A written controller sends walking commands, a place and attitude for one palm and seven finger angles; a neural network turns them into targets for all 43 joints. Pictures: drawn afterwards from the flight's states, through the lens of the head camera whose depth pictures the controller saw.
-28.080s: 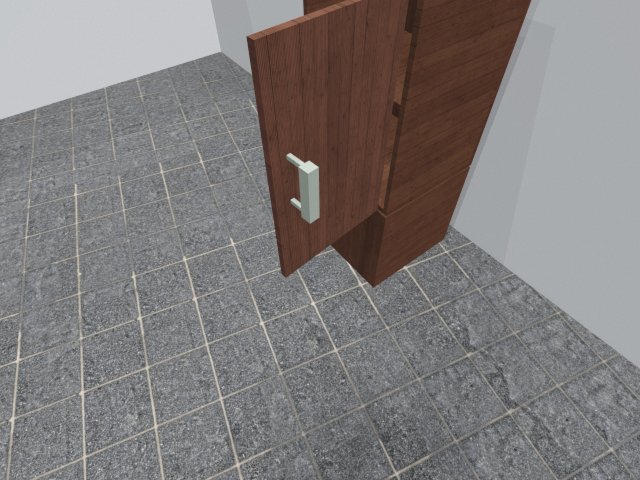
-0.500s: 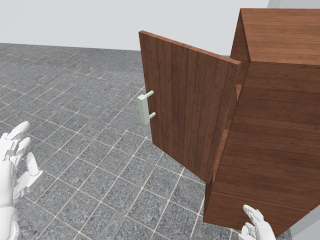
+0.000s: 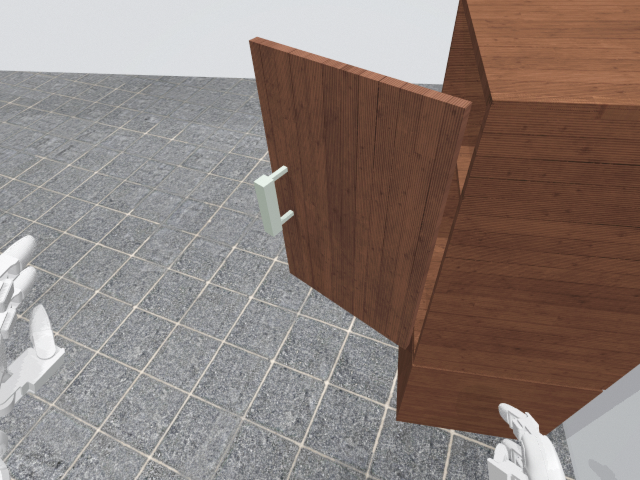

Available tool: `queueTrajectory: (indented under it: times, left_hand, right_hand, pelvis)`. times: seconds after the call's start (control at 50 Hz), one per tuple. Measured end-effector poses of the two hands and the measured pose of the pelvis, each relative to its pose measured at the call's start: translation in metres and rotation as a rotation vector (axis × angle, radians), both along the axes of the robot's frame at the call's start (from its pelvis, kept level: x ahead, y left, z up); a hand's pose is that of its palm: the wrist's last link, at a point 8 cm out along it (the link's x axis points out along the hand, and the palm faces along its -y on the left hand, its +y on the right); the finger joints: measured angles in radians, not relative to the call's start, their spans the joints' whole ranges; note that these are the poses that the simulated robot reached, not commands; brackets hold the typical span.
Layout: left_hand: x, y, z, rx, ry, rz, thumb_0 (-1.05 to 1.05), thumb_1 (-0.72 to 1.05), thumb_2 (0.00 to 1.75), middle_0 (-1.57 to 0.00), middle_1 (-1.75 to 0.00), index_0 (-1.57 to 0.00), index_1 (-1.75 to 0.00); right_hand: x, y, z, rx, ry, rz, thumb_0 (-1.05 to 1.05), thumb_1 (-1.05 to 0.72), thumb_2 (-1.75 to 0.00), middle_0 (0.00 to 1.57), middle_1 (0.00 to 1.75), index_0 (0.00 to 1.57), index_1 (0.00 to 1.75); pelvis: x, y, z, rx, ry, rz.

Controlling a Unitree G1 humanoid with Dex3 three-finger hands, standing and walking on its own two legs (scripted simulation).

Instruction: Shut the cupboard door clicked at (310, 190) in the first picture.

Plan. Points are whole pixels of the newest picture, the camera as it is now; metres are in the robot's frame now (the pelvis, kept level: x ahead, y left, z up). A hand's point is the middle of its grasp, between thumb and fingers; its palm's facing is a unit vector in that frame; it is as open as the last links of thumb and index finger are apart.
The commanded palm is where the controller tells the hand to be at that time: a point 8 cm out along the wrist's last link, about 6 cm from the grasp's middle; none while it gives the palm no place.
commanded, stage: step back with the hand held close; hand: left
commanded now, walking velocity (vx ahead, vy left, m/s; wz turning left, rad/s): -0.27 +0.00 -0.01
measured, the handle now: (277, 200) +0.62 +0.14 -0.04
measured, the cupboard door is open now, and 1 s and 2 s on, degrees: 60 60 60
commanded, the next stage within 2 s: stop stepping back and stand still in 1.14 s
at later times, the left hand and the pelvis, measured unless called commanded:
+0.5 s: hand out of the picture +0.12 +0.29 +0.15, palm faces +0.46 -0.77 -0.45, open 7.4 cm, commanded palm +0.06 +0.32 +0.18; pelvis -0.07 +0.02 -0.02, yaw +1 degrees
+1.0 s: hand out of the picture +0.05 +0.32 +0.17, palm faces +0.52 -0.72 -0.46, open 7.4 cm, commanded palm -0.01 +0.33 +0.18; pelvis -0.13 +0.02 -0.01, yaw +4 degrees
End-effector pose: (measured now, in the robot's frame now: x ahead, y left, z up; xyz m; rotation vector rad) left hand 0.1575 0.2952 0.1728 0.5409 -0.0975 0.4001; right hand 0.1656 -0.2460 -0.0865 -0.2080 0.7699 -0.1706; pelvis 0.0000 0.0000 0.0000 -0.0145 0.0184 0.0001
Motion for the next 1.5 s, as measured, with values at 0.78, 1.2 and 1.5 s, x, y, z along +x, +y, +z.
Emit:
queueTrajectory:
  times: [0.78,1.2,1.5]
  left_hand:
    - [-0.121,0.025,0.007,0.078,-0.235,0.003,0.02,0.89,0.89,-0.21,-0.30,-0.22,-0.30]
    - [-0.164,0.003,0.001,0.031,-0.215,-0.138,0.02,0.89,0.89,-0.21,-0.30,-0.21,-0.30]
    - [-0.222,0.061,0.007,0.008,-0.384,-0.049,0.01,0.88,0.89,-0.22,-0.30,-0.22,-0.30]
  right_hand:
    - [-0.110,0.023,-0.004,-0.063,0.009,0.071,0.01,-0.90,-0.90,0.20,0.30,0.20,0.30]
    - [-0.160,0.043,0.003,-0.021,-0.087,0.108,0.01,-0.90,-0.90,0.20,0.30,0.21,0.30]
    - [-0.298,-0.007,0.000,-0.175,-0.023,-0.192,0.01,-0.90,-0.90,0.20,0.30,0.20,0.30]
  pelvis:
    - [-0.107,0.015,-0.021,-0.009,-0.013,0.056]
    - [-0.201,0.008,-0.017,-0.070,0.074,-0.048]
    - [-0.205,0.041,-0.028,-0.052,-0.074,-0.076]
